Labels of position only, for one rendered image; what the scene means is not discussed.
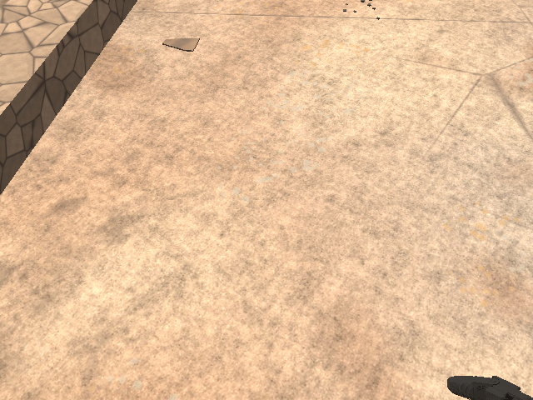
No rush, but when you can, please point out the right robot hand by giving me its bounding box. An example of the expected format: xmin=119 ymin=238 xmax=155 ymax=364
xmin=447 ymin=376 xmax=533 ymax=400

